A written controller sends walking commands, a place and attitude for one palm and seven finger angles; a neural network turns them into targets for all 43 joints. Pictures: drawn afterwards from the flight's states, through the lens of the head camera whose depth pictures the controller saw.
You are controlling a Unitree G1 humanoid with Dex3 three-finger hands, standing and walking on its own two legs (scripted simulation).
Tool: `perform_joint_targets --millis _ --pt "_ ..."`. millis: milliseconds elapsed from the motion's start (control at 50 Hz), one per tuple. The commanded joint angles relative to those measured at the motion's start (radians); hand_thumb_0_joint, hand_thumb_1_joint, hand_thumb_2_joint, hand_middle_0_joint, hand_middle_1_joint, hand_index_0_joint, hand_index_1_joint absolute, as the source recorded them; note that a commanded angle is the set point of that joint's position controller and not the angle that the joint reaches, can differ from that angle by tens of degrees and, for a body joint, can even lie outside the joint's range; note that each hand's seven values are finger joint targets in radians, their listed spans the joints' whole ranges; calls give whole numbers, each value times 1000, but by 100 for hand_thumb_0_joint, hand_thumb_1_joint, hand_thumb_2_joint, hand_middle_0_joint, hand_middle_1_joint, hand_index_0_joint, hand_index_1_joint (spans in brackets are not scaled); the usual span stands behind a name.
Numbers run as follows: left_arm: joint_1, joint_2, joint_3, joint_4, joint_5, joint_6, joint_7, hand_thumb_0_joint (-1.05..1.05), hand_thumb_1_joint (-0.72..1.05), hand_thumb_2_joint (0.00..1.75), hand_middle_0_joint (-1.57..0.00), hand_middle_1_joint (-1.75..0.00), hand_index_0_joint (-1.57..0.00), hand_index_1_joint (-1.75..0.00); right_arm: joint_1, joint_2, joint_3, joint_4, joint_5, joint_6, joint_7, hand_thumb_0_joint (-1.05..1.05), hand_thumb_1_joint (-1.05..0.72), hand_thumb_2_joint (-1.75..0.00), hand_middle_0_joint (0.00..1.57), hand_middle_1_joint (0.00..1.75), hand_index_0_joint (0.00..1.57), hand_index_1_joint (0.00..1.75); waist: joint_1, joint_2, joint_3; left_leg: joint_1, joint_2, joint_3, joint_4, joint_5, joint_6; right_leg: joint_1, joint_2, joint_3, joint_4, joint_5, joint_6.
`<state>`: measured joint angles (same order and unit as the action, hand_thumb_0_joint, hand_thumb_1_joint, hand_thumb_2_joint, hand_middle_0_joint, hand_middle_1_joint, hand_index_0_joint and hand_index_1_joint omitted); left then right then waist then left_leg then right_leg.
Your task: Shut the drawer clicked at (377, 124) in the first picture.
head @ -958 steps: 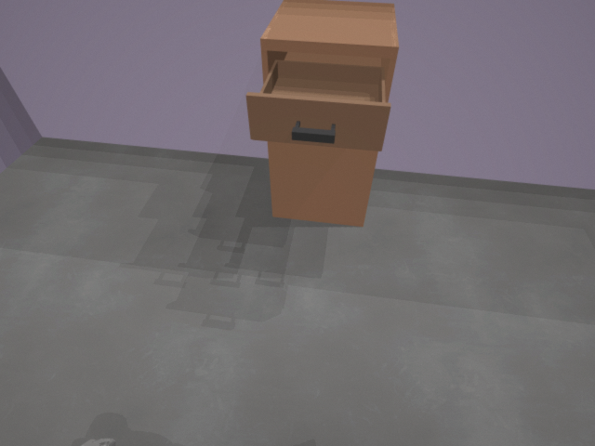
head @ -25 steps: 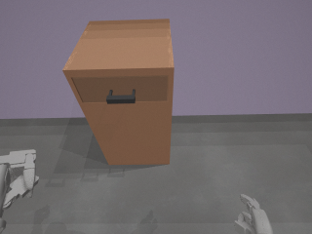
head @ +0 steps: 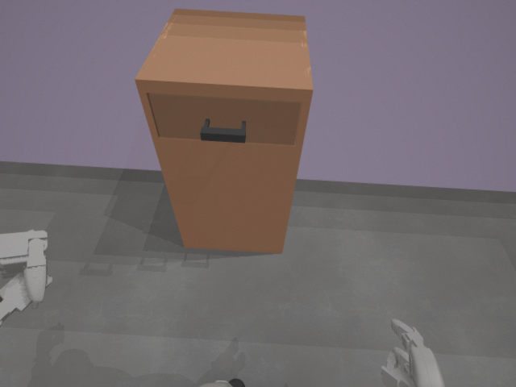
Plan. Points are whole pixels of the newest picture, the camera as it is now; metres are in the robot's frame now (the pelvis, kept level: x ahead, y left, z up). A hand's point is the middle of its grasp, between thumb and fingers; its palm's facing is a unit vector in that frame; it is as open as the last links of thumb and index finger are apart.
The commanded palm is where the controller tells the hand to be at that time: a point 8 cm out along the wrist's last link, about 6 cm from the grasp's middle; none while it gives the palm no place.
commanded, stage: step back with the hand held close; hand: left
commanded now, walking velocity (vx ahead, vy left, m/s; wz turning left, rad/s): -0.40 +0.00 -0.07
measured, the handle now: (224, 129) +0.72 +0.12 -0.06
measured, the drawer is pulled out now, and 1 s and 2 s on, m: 0.00 0.00 0.00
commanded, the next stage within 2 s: stop stepping back and stand still in 0.52 s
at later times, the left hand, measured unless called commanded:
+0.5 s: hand out of the picture +0.12 +0.25 +0.17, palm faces +0.28 -0.85 -0.45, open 3.2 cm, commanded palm +0.06 +0.30 +0.18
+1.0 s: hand out of the picture +0.02 +0.29 +0.18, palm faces +0.23 -0.87 -0.44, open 3.2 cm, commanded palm -0.02 +0.34 +0.18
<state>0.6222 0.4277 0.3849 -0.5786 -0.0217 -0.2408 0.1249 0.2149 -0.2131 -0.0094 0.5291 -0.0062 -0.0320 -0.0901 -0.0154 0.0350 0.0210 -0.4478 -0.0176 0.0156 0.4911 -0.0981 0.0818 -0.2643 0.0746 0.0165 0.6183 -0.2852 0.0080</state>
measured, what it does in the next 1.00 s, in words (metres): walks backwards: right foot, then left foot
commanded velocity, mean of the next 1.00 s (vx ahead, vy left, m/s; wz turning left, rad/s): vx -0.15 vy -0.03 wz -0.03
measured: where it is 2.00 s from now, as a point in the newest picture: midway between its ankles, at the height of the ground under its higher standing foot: outside the picture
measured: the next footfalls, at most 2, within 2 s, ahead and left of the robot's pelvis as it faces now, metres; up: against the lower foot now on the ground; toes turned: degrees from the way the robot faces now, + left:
right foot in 0.44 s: -0.06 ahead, -0.11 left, +0.00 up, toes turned +0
left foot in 0.58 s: +0.04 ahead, +0.10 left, +0.00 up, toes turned -3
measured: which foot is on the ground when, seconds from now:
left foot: down 0.00-0.44, up 0.46-0.56, down 0.58-0.90, up 0.92-1.00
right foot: down 0.00-0.32, up 0.34-0.42, down 0.44-0.58, up 0.60-0.90, down 0.92-1.00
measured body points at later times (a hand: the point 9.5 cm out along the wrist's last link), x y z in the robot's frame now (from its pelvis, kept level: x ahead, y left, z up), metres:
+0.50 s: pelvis -0.08 +0.03 -0.01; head -0.07 +0.06 +0.44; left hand +0.10 +0.30 +0.20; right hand +0.09 -0.22 -0.07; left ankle +0.07 +0.08 -0.71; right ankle -0.10 -0.11 -0.73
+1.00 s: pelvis -0.19 +0.08 +0.00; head -0.21 +0.11 +0.44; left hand +0.00 +0.34 +0.21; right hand -0.07 -0.18 -0.08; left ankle -0.08 +0.14 -0.71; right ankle -0.26 -0.02 -0.73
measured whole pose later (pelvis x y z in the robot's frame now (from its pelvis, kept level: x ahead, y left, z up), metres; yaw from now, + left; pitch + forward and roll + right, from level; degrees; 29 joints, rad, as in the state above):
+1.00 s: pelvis -0.19 +0.08 +0.00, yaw -9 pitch -1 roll -3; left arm 0.66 0.46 0.38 -0.67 -0.06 -0.17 0.14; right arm 0.24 -0.19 0.00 0.66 -0.01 -0.05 -0.06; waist 0.02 -0.01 -0.06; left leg -0.53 0.00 0.03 0.82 -0.29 -0.02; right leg -0.13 0.05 -0.06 0.50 -0.36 -0.05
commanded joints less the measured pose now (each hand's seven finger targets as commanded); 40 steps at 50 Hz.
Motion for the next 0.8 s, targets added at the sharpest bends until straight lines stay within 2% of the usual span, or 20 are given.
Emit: perform_joint_targets --millis 0,60,80,120,220,280,320,380,400,420,460,480,520,540,560,580,600,640,720,780 --pt "50 141 140 -236 -28 -69 16 0 90 90 -140 -160 -140 -160 -126 -144 -57 -146 -9 -67 5 0 -90 -90 20 30 20 30 22 95 -108 -125 191 -201 -252 -461 10 161 -2 31 -66 -22 -26" --pt "11 151 133 -249 -59 -103 25 0 90 90 -140 -160 -140 -160 -89 -106 -49 -94 1 -60 19 0 -90 -90 20 30 20 30 -5 -31 -211 293 90 -40 -17 8 -52 -91 -127 153 -261 241 -29" --pt "-3 137 104 -225 -55 -106 26 0 90 90 -140 -160 -140 -160 -83 -117 -64 -81 17 -60 20 0 -90 -90 20 30 20 30 -9 -127 -248 385 75 -8 76 36 -54 -142 -147 158 -287 310 5" --pt "-28 157 107 -214 -49 -98 31 0 90 90 -140 -160 -140 -160 -112 -129 -71 -84 17 -59 11 0 -90 -90 20 30 20 30 -11 -148 -205 426 69 -23 122 -29 -52 -237 -164 167 -318 232 0" --pt "-101 180 104 -206 -36 -109 27 0 90 90 -140 -160 -140 -160 -157 -140 -58 -90 -1 -57 -8 0 -90 -90 20 30 20 30 -15 66 -30 332 132 -132 -40 -184 -54 -308 -73 107 -283 -90 -26" --pt "-47 156 131 -166 -40 -115 16 0 90 90 -140 -160 -140 -160 -158 -148 -61 -102 -21 -52 -3 0 -90 -90 20 30 20 30 4 204 -67 -5 277 -317 -402 -603 -33 31 46 24 -25 -173 -32" --pt "-35 181 157 -168 -42 -102 8 0 90 90 -140 -160 -140 -160 -171 -135 -64 -109 -30 -42 1 0 -90 -90 20 30 20 30 28 201 -112 -164 323 -309 -472 -633 -33 200 60 -6 119 -170 -38" --pt "9 159 124 -225 -59 -92 4 0 90 90 -140 -160 -140 -160 -143 -112 -69 -109 -17 -44 31 0 -90 -90 20 30 20 30 34 86 -200 43 207 -90 -215 -398 -84 54 -34 25 -120 -219 -75" --pt "7 167 117 -250 -55 -97 11 0 90 90 -140 -160 -140 -160 -117 -103 -70 -98 -7 -42 35 0 -90 -90 20 30 20 30 15 -21 -193 190 110 2 27 -272 -108 -140 -144 169 -306 -238 -101" --pt "12 186 140 -270 -51 -101 27 0 90 90 -140 -160 -140 -160 -81 -95 -67 -78 -6 -43 42 0 -90 -90 20 30 20 30 0 -130 -209 324 37 7 281 -196 -124 -343 -323 382 -480 -243 -149" --pt "-64 172 98 -230 -23 -72 37 0 90 90 -140 -160 -140 -160 -107 -103 -68 -78 -4 -38 37 0 -90 -90 20 30 20 30 -1 -237 -101 177 10 -51 532 -311 -109 -393 -401 336 -467 -203 -201" --pt "-81 137 77 -212 -14 -69 35 0 90 90 -140 -160 -140 -160 -107 -96 -62 -76 -5 -37 30 0 -90 -90 20 30 20 30 -10 -218 -30 155 36 -67 456 -312 -93 -358 -341 246 -403 -54 -170" --pt "-122 166 88 -229 -15 -71 26 0 90 90 -140 -160 -140 -160 -132 -104 -36 -74 -2 -44 6 0 -90 -90 20 30 20 30 -28 -51 24 149 37 -48 -68 -126 -94 -212 -181 79 -154 204 -59" --pt "-122 185 116 -252 -13 -87 25 0 90 90 -140 -160 -140 -160 -152 -149 -47 -79 -7 -57 -7 0 -90 -90 20 30 20 30 -2 181 -1 133 191 -215 -198 123 -40 -182 -53 30 1 96 -8" --pt "-105 208 136 -243 -16 -93 25 0 90 90 -140 -160 -140 -160 -114 -127 -48 -76 -15 -80 -3 0 -90 -90 20 30 20 30 16 247 -115 163 323 -328 -230 276 19 -135 -8 25 183 -160 -6" --pt "-49 182 125 -209 -27 -115 10 0 90 90 -140 -160 -140 -160 -81 -118 -59 -63 -11 -107 13 0 -90 -90 20 30 20 30 10 190 -214 166 358 -317 -291 5 23 -67 21 66 365 -264 -14" --pt "-44 184 148 -251 -36 -119 9 0 90 90 -140 -160 -140 -160 -78 -134 -67 -73 -23 -126 20 0 -90 -90 20 30 20 30 12 207 -238 105 385 -396 -318 -166 44 -60 26 85 454 -279 -7" --pt "8 154 137 -301 -37 -99 16 0 90 90 -140 -160 -140 -160 -70 -125 -63 -72 -22 -136 36 0 -90 -90 20 30 20 30 12 92 -224 164 352 -349 -318 -360 44 -131 -3 80 448 -218 -5" --pt "46 156 122 -390 -30 -45 38 0 90 90 -140 -160 -140 -160 -90 -111 -44 -93 -12 -136 48 0 -90 -90 20 30 20 30 24 233 -187 138 245 -213 -434 -574 -68 -11 23 -69 241 -223 -17" --pt "109 133 91 -334 -32 2 45 0 90 90 -140 -160 -140 -160 -59 -102 -40 -77 -26 -127 37 0 -90 -90 20 30 20 30 18 253 -173 203 168 -125 -458 -490 -174 97 72 -145 -20 -307 -43"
